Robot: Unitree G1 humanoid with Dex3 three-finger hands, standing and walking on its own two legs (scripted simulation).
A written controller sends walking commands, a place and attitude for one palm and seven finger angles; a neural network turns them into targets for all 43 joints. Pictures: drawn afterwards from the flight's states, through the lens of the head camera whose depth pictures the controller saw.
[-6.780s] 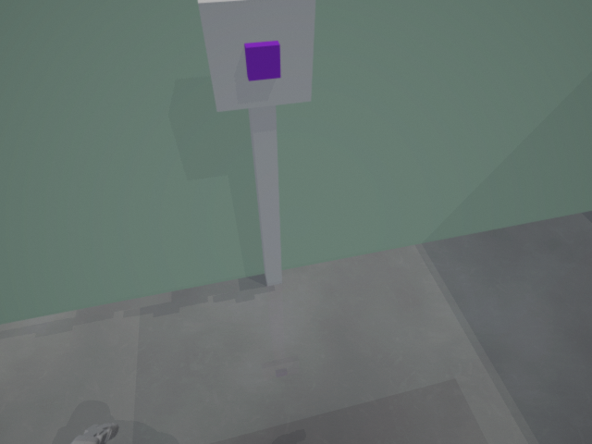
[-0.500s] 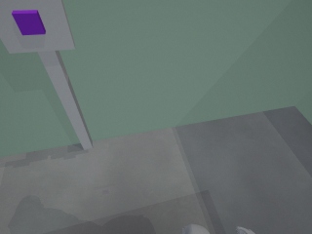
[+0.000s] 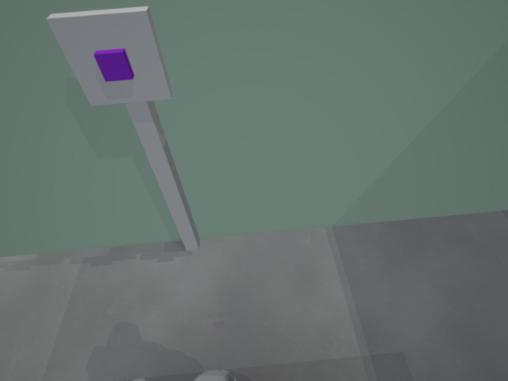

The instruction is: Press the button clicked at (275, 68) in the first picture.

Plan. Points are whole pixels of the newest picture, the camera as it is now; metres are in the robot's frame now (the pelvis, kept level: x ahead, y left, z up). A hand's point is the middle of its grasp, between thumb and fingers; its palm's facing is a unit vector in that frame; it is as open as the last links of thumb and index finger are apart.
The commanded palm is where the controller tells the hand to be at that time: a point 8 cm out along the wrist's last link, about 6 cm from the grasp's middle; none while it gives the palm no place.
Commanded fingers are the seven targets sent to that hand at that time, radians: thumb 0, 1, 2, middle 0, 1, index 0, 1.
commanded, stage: take the last steps up to it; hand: left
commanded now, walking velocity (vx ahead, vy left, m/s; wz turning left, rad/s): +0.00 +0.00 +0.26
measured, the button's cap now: (115, 64) +0.76 +0.35 +0.15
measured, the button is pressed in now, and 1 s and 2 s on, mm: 0 0 0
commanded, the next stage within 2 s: come to a stop and stand still in 1.02 s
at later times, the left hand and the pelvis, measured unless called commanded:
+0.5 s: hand out of the picture -0.03 +0.26 -0.18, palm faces +0.16 -0.97 -0.17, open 7.4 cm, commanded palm none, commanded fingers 0.00 0.90 0.90 -0.20 -0.30 -0.20 -0.30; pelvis +0.04 +0.08 +0.01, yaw +5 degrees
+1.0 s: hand (143, 323) +0.26 +0.25 -0.16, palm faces +0.16 -0.96 -0.21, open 7.2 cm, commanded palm none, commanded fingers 0.00 0.90 0.90 -0.20 -0.30 -0.20 -0.30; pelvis +0.20 +0.06 +0.00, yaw +7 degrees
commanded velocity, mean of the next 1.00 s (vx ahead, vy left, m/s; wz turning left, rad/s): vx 0.26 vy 0.02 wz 0.03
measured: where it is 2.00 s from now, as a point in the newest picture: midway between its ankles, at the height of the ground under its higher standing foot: outside the picture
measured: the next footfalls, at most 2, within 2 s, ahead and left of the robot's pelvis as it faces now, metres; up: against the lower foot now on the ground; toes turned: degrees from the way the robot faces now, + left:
left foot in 0.32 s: +0.02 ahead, +0.16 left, +0.00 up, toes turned +11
right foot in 0.82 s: +0.29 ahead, -0.03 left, +0.00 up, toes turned -3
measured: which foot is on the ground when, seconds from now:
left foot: up 0.00-0.30, down 0.32-0.82, up 0.84-1.00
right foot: down 0.00-0.32, up 0.34-0.80, down 0.82-1.00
